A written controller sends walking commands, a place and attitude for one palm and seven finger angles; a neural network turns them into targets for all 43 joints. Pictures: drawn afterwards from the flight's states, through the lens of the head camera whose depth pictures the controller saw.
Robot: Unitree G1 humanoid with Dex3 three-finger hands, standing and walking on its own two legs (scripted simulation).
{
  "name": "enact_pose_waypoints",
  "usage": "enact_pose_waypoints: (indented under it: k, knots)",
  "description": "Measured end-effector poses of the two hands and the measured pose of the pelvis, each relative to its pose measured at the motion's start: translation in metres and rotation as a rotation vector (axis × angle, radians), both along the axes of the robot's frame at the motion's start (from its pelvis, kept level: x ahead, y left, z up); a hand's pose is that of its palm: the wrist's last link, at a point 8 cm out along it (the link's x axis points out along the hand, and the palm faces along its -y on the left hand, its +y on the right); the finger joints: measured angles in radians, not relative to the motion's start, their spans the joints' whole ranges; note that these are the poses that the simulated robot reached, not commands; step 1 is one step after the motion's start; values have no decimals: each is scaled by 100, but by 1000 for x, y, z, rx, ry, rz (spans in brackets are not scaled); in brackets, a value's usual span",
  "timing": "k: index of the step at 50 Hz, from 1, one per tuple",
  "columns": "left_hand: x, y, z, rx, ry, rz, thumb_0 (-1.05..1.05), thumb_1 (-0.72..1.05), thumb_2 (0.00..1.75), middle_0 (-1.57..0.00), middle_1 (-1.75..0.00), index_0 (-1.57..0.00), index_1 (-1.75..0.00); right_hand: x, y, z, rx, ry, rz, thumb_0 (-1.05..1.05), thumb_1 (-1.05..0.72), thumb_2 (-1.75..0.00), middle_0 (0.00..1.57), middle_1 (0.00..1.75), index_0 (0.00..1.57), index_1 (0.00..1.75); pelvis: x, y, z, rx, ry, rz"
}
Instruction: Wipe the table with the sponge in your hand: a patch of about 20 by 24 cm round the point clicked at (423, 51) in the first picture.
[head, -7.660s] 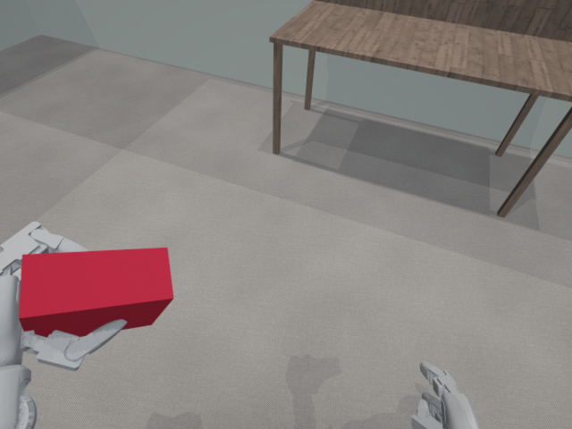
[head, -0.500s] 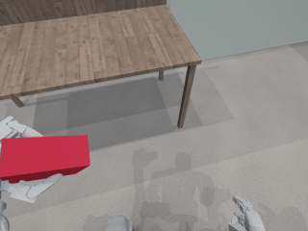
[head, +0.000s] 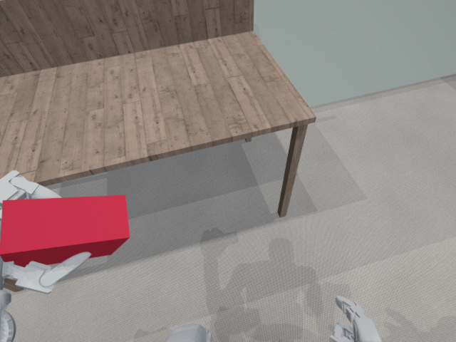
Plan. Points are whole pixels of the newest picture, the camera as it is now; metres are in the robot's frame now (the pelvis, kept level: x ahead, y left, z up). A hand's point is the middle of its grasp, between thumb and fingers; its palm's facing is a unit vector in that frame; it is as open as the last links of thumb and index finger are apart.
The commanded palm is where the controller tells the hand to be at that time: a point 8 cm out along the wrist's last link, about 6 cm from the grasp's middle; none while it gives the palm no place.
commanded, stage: take the last steps up to it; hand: left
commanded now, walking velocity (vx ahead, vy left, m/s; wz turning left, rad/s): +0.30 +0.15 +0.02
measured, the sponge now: (85, 230) +0.23 +0.21 +0.14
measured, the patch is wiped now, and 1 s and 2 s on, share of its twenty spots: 0.00 0.00 0.00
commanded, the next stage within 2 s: come to a stop and stand still in 1.18 s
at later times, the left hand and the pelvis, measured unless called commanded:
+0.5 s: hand (30, 153) +0.33 +0.31 +0.19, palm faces +0.34 -0.82 -0.46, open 10.0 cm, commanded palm +0.27 +0.36 +0.19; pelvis +0.10 +0.08 +0.01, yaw -2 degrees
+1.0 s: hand (33, 124) +0.39 +0.34 +0.18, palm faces +0.35 -0.82 -0.46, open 10.0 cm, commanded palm +0.34 +0.39 +0.19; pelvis +0.17 +0.12 +0.00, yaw -2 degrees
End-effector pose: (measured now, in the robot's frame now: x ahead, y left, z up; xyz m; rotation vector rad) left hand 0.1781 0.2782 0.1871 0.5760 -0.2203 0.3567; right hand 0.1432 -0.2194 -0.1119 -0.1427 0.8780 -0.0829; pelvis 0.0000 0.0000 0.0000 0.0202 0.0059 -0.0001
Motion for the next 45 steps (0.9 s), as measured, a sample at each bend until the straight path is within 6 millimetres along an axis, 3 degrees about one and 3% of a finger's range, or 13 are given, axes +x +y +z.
enact_pose_waypoints:
  k: [6,11,14,18,23,27,31,34,40,45]
  knots:
    - [23,14,-4,-35,26,-8,-1,-47,99,-76,-135,-75,-135,26,-9,23,-92,7,-3,1,-91,-89,20,30,20,30,24,18,11,18,12,16]
    - [47,38,3,-14,-44,-61,-1,-47,99,-76,-135,-75,-135,56,2,38,-174,-50,-26,1,-91,-89,20,30,20,30,51,47,4,11,2,0]
    - [68,59,4,13,-136,-85,-1,-47,99,-76,-135,-75,-135,77,19,37,-186,-114,-68,1,-91,-90,20,30,20,30,64,66,-9,2,-12,-14]
    - [97,81,5,5,-151,-68,-1,-47,99,-76,-135,-75,-135,96,56,37,-105,-143,-74,1,-91,-90,20,30,20,30,75,75,-5,-10,0,-21]
    - [109,74,15,-12,-115,-100,-1,-47,99,-76,-135,-75,-135,108,95,36,-2,-151,-43,1,-90,-89,20,30,20,30,92,82,4,-20,21,-38]
    - [114,65,19,21,-64,-111,-1,-47,99,-76,-135,-75,-135,114,108,25,43,-121,-23,1,-90,-89,21,30,20,30,106,81,5,-11,19,-37]
    - [123,65,15,59,-31,-57,-1,-47,99,-76,-135,-75,-135,122,100,5,50,-80,-13,1,-90,-89,21,30,21,30,121,75,-3,-8,3,-29]
    - [133,70,7,7,-17,-10,-1,-47,99,-76,-135,-76,-135,127,84,1,27,-34,-12,1,-90,-89,21,30,21,30,129,74,-1,9,-2,-31]
    - [153,69,1,-47,11,-23,-1,-47,99,-76,-135,-76,-135,139,53,22,-77,-16,-38,1,-90,-89,20,30,20,30,143,79,12,32,2,-18]
    - [164,76,8,-19,0,-88,-1,-47,99,-76,-135,-76,-135,154,45,42,-155,-49,-67,1,-91,-89,20,30,20,30,156,94,13,32,4,-23]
